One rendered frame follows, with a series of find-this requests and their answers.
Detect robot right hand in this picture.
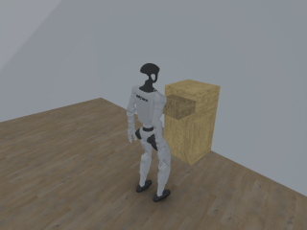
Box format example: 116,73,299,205
157,150,169,167

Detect robot left hand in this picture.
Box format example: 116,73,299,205
128,128,137,143

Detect robot left forearm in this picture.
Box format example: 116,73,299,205
127,110,135,130

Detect right robot upper arm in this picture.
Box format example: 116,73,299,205
151,92,167,128

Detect left robot upper arm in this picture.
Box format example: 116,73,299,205
127,85,142,114

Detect cabinet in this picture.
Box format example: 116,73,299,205
163,80,221,166

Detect humanoid robot torso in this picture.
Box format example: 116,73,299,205
135,84,159,144

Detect robot left shin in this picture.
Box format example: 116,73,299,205
139,154,152,187

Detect drawer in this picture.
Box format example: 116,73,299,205
162,94,196,120

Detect robot right forearm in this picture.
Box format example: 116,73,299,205
153,121,165,151

